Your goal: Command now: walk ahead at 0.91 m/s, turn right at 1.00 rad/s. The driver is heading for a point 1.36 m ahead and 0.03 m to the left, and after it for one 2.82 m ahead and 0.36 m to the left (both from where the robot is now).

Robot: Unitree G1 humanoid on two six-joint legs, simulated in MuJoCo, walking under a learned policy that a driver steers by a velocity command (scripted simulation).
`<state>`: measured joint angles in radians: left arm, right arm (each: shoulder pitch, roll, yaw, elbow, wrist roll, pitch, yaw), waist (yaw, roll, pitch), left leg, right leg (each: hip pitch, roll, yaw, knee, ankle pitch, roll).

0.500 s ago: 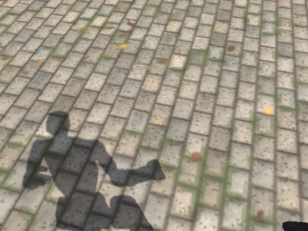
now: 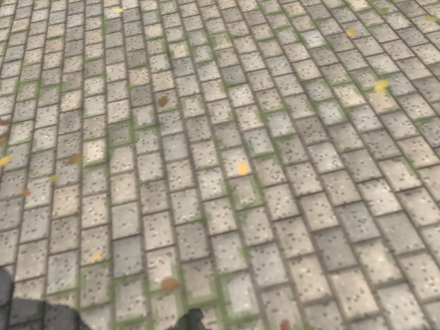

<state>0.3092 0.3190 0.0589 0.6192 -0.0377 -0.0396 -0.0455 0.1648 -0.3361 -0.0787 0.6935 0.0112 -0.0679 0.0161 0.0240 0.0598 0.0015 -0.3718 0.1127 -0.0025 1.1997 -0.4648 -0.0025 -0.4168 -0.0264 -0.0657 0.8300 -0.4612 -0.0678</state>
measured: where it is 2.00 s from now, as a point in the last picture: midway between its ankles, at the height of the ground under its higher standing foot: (197, 89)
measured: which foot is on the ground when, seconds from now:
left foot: up 0.00-0.36, down 0.38-0.80, up 0.82-1.00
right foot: down 0.00-0.38, up 0.40-0.76, down 0.78-1.00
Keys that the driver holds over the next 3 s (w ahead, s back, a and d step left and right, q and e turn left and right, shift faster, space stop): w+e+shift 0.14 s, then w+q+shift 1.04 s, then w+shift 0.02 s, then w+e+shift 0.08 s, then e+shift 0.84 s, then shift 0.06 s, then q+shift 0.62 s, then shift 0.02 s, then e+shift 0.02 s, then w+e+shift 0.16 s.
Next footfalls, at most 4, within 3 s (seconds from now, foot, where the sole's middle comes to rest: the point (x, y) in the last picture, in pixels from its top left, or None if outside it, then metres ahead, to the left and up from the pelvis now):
0.38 left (273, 306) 0.55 -0.03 -0.74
0.78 right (340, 193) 0.94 -0.29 -0.74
1.24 left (230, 138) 1.24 0.10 -0.74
1.66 right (221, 82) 1.61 0.14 -0.74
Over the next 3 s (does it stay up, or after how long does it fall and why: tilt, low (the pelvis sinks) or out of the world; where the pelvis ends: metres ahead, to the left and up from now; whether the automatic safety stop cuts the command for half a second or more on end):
stays up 1.58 0.29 0.02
